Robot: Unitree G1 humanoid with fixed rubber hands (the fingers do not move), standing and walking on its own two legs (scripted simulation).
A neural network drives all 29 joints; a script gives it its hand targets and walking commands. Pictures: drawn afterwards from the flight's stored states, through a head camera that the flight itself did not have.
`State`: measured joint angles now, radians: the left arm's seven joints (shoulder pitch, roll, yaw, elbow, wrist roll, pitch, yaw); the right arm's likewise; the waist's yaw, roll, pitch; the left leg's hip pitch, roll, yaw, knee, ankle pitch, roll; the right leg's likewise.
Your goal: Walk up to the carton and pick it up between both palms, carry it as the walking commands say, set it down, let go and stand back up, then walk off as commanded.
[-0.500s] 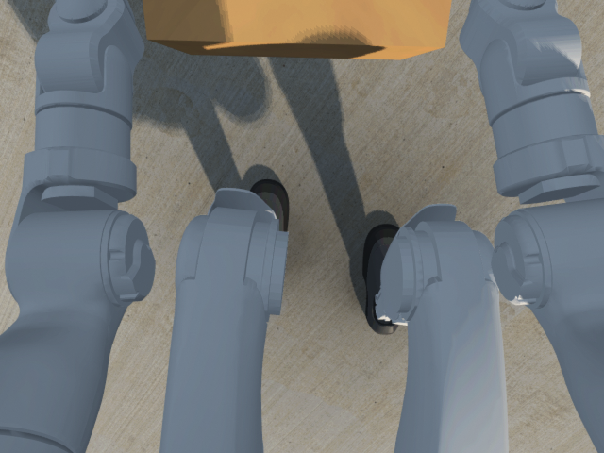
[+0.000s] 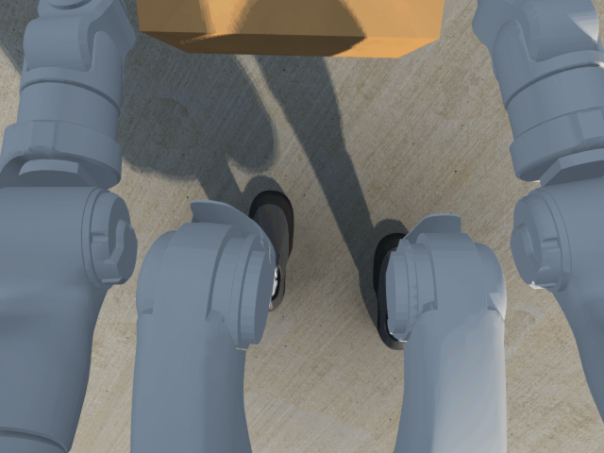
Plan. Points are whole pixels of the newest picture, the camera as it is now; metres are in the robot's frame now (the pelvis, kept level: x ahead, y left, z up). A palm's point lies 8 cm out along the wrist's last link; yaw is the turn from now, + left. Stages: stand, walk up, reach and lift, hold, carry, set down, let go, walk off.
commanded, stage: set down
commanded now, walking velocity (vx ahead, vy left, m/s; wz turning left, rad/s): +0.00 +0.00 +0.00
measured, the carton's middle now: out of the picture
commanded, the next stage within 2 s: none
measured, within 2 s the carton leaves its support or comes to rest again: rests again in 0.32 s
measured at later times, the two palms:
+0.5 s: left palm out of the picture +0.50 +0.26 -0.20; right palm out of the picture +0.56 -0.11 -0.20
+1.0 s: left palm out of the picture +0.51 +0.26 -0.21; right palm out of the picture +0.56 -0.11 -0.20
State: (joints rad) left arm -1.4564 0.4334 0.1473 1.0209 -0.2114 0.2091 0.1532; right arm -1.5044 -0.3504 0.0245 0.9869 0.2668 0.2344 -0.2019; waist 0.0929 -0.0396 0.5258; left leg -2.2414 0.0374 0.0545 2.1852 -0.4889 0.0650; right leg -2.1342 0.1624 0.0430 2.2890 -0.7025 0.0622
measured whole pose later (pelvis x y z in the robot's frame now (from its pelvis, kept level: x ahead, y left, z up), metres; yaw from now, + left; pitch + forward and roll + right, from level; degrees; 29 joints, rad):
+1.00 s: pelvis +0.01 +0.00 -0.01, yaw +0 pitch +32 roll +0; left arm -1.46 0.46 0.13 1.17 -0.21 0.14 0.06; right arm -1.52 -0.33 -0.05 1.11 0.18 0.15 -0.09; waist 0.08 -0.04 0.52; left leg -2.26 0.05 0.06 2.22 -0.51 0.06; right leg -2.16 0.13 0.02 2.33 -0.72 0.04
